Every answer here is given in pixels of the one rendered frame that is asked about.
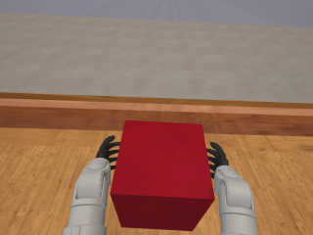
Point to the robot left hand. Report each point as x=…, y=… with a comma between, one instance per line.
x=105, y=152

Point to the carton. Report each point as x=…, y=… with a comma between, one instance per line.
x=162, y=177

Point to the left robot forearm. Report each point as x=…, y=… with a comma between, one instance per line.
x=89, y=200

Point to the right robot forearm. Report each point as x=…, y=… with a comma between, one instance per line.
x=235, y=203

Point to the robot right hand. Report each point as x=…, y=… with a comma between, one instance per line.
x=220, y=157

